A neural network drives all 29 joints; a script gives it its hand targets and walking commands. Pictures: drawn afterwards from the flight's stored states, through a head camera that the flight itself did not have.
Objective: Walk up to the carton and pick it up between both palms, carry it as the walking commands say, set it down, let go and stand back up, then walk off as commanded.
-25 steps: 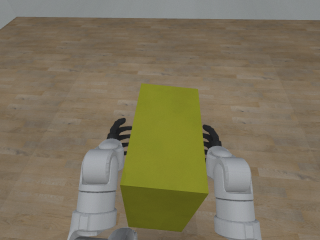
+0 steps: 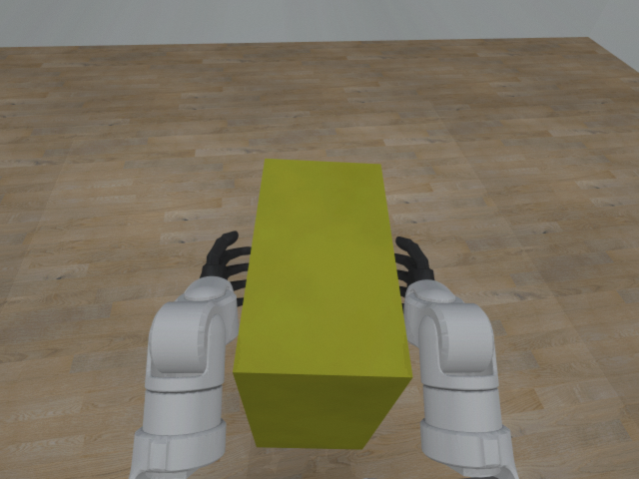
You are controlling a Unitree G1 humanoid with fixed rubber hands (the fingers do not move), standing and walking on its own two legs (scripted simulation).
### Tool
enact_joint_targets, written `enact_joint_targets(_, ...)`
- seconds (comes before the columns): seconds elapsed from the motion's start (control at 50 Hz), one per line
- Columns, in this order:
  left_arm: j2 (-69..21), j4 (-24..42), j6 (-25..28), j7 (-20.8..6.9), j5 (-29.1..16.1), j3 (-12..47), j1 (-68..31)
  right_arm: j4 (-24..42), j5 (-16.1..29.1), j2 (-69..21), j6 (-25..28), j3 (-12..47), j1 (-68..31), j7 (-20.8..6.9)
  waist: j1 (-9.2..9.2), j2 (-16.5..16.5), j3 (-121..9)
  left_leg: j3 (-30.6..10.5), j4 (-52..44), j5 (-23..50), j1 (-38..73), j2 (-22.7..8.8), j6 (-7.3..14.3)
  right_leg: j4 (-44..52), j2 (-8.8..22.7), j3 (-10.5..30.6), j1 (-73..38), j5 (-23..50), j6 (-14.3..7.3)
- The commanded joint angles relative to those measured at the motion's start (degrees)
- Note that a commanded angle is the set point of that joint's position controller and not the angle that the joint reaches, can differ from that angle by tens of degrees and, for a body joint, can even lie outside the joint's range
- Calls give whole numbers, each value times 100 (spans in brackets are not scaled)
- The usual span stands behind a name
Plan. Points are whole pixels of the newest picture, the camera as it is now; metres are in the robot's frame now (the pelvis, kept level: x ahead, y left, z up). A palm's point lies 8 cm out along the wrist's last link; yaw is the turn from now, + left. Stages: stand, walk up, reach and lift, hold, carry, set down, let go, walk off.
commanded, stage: carry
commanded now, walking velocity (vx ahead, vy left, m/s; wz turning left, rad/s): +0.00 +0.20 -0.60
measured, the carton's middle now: (316, 311) +0.32 +0.01 +0.02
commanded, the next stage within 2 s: none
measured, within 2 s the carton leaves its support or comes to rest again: neither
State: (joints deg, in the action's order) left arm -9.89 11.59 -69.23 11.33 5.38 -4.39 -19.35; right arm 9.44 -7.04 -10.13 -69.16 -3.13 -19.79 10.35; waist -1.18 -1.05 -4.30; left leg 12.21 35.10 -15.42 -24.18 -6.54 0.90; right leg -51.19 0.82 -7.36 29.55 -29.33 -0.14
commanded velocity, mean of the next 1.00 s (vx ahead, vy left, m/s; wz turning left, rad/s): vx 0.00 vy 0.06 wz -0.38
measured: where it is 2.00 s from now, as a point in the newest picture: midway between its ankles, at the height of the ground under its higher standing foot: outside the picture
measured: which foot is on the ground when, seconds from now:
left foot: down 0.00-0.06, up 0.08-0.46, down 0.48-0.82, up 0.84-1.00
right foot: up 0.00-0.02, down 0.04-0.48, up 0.50-0.78, down 0.80-1.00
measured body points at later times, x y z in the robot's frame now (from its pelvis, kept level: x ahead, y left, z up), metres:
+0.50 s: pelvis -0.02 +0.11 -0.01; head +0.00 +0.11 +0.44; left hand +0.32 +0.14 +0.08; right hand +0.25 -0.09 +0.08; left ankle +0.04 +0.24 -0.73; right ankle +0.00 -0.07 -0.72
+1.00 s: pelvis -0.05 +0.16 +0.00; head -0.04 +0.16 +0.45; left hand +0.28 +0.09 +0.09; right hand +0.15 -0.11 +0.07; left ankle +0.01 +0.27 -0.70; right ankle -0.06 +0.08 -0.73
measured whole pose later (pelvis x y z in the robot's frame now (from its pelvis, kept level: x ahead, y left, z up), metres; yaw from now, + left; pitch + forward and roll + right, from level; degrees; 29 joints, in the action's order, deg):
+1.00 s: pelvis -0.05 +0.16 +0.00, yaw -29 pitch +4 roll -1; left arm -11.2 6.4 -68.3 10.3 8.2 -3.2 -22.8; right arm 9.8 -5.0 -9.6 -68.8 -6.4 -18.3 10.9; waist 2.1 0.9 -3.5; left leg 6.1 48.9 -26.2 -27.7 -6.9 -4.3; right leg -33.2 -2.1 -7.5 22.7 -14.9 -4.9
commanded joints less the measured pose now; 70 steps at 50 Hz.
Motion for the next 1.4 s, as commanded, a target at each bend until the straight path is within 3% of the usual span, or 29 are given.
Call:
enact_joint_targets(0.0,-6042,-236,-33,-1610,-2372,3759,-2540,131,2162,-5953,94,3388,-2099,-1427,187,1120,-1944,-776,-264,1962,1551,-1094,620,1854,-86,-139,-646,682,-171)
enact_joint_targets(0.02,-6086,-390,-41,-1624,-2297,3668,-2470,40,2181,-5933,83,3390,-2123,-1429,122,748,-1975,-509,229,1730,1159,-929,315,2844,175,143,-1330,1441,-147)
enact_joint_targets(0.04,-6102,-563,-37,-1643,-2223,3559,-2371,-52,2200,-5896,78,3380,-2306,-1434,63,5,-1785,-471,920,581,-126,-692,-48,3137,1029,1282,-2242,2029,-218)
enact_joint_targets(0.06,-6040,-926,12,-1643,-1965,3332,-2040,32,2258,-5918,24,3623,-2482,-1463,48,-2048,-1554,-454,1901,-1985,-2027,384,-418,3270,2720,4043,-2985,4433,-1033)
enact_joint_targets(0.08,-6081,-779,33,-1673,-2077,3368,-2261,18,2394,-6034,44,3685,-2807,-1477,104,-1230,-1577,-1221,2951,-2149,-2203,307,-405,2908,2623,3717,-3011,5273,-1187)
enact_joint_targets(0.12,-6267,-482,154,-1673,-2083,3419,-2344,475,2651,-6220,155,3877,-3190,-1498,45,-456,-1635,-1576,3315,-1272,-2183,53,-470,2783,1959,2546,-2950,3836,-857)
enact_joint_targets(0.16,-6277,-256,232,-1607,-2055,3380,-2242,742,2792,-6256,198,3904,-3247,-1475,63,-540,-1704,-1405,3249,-709,-2132,103,-572,2661,1492,2051,-2935,3796,-752)
enact_joint_targets(0.22,-6140,-109,243,-1597,-2059,3381,-2055,727,2721,-6166,182,3929,-3005,-1406,82,-759,-1767,-1250,3036,-751,-1980,232,-599,2611,1451,2087,-2879,4311,-811)
enact_joint_targets(0.4,-5866,6,114,-1605,-2028,3555,-2018,332,2464,-6079,85,3706,-2483,-1437,91,-1374,-1669,-907,246,-617,-65,545,-392,2538,1201,2249,-1468,2891,-495)
enact_joint_targets(0.44,-5843,57,110,-1578,-2020,3638,-2058,203,2426,-6162,94,3628,-2313,-1463,223,-718,-1914,-803,-1206,-94,1209,442,-237,1800,849,1876,-757,2660,-291)
enact_joint_targets(0.46,-5868,22,107,-1569,-2008,3646,-2014,187,2437,-6146,90,3598,-2302,-1486,233,139,-1877,-1546,-1614,-62,1869,-391,-79,990,408,1415,96,1687,-143)
enact_joint_targets(0.48,-5885,-15,84,-1573,-1973,3692,-2032,-15,2350,-6065,130,3503,-2118,-1523,217,1703,-1724,-2724,-1691,583,1984,-1693,569,-110,-398,610,1238,-611,74)
enact_joint_targets(0.5,-5966,92,90,-1597,-2066,3831,-2457,-6,2337,-6174,177,3464,-2117,-1555,243,1888,-1760,-2618,-1574,1305,1580,-1920,903,-1300,-118,499,1067,-942,77)
enact_joint_targets(0.6,-6161,413,178,-1579,-2543,4143,-2960,457,2284,-6097,325,3315,-2256,-1475,200,1249,-1371,-1006,-1231,819,1306,-977,637,-1352,94,226,885,101,107)
enact_joint_targets(0.7,-5975,3,71,-1526,-2362,3864,-2524,358,2223,-5925,174,3372,-2081,-1421,293,1282,-1923,-1279,-781,2851,1781,-1488,775,505,-95,-13,77,-88,-46)
enact_joint_targets(0.76,-6096,-411,41,-1536,-2166,3638,-2132,279,2267,-5903,121,3465,-2212,-1443,159,1042,-2197,-1082,-217,3478,1817,-1437,269,2861,-44,-37,-1118,1256,-97)
enact_joint_targets(0.78,-6152,-512,57,-1542,-2107,3589,-2132,197,2305,-5912,117,3477,-2305,-1464,179,800,-2153,-947,0,2980,1275,-1283,-62,3244,365,325,-1822,1725,-98)
enact_joint_targets(0.82,-6165,-755,172,-1547,-1878,3373,-2032,378,2516,-6001,79,3714,-2884,-1522,165,-1302,-1896,-541,669,-427,-376,-373,-536,2784,1586,1980,-2568,4543,-770)
enact_joint_targets(0.86,-6254,-502,214,-1534,-1968,3489,-2272,561,2741,-6073,112,3803,-3167,-1566,101,-734,-1648,-744,1905,-1808,-1086,-30,-558,2602,1594,1720,-2754,5105,-1087)
enact_joint_targets(1.02,-6193,-540,220,-1394,-1818,3464,-2062,323,2770,-5997,65,3628,-2944,-1633,195,-336,-1854,-560,-413,118,702,-63,-364,1999,896,807,-1694,3899,-822)
enact_joint_targets(1.04,-6186,-583,216,-1390,-1823,3495,-2076,251,2745,-5979,65,3559,-2876,-1645,252,-1,-1896,-1010,-970,790,1552,-534,-216,1548,719,650,-976,3341,-527)
enact_joint_targets(1.06,-6165,-500,202,-1417,-1848,3542,-2187,68,2630,-5879,116,3420,-2668,-1655,270,1463,-1793,-2571,-1171,2301,1961,-1788,409,873,117,334,128,1236,-162)
enact_joint_targets(1.08,-6173,-439,187,-1452,-1929,3603,-2526,-36,2564,-5900,150,3358,-2634,-1645,313,2112,-1711,-3264,-1369,2949,1842,-2581,1040,-205,-15,305,516,-487,19)
enact_joint_targets(1.1,-6280,-362,208,-1479,-2042,3709,-2739,98,2566,-6001,165,3397,-2787,-1629,288,1489,-1562,-3208,-1342,2981,1695,-2502,1104,-809,95,748,592,-512,7)
enact_joint_targets(1.12,-6368,-334,231,-1500,-2133,3800,-2756,123,2493,-6022,185,3363,-2752,-1620,246,1013,-1480,-2728,-1343,2498,1561,-2215,907,-905,171,785,541,-230,38)
enact_joint_targets(1.18,-6427,-216,251,-1514,-2348,3920,-2873,325,2405,-6000,224,3295,-2766,-1573,224,1272,-1476,-1542,-1321,1881,1409,-1551,377,54,90,379,132,205,106)
enact_joint_targets(1.3,-6223,-438,118,-1489,-2326,3848,-2432,128,2192,-5722,126,3190,-2379,-1501,192,1480,-1799,-1134,-749,2006,1351,-1350,1,2519,-101,-233,-1234,819,23)
enact_joint_targets(1.34,-6191,-574,112,-1514,-2243,3727,-2348,-40,2152,-5686,119,3195,-2338,-1510,182,727,-1724,-900,-262,1174,460,-941,-364,3304,517,361,-2179,1170,-85)
enact_joint_targets(1.38,-6197,-608,149,-1540,-2059,3531,-2334,131,2369,-5778,99,3423,-2934,-1565,93,-1431,-1256,-414,1408,-1808,-809,54,-620,3551,1654,1862,-1821,1302,-857)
